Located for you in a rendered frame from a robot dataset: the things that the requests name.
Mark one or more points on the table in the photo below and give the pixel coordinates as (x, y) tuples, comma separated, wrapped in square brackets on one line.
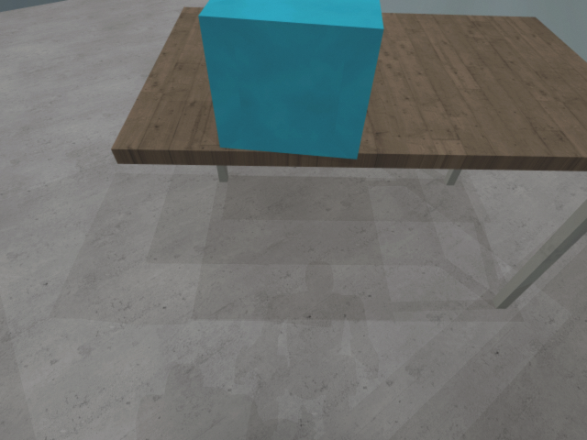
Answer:
[(450, 92)]

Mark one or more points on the carton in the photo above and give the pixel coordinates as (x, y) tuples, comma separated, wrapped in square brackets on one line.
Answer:
[(291, 76)]

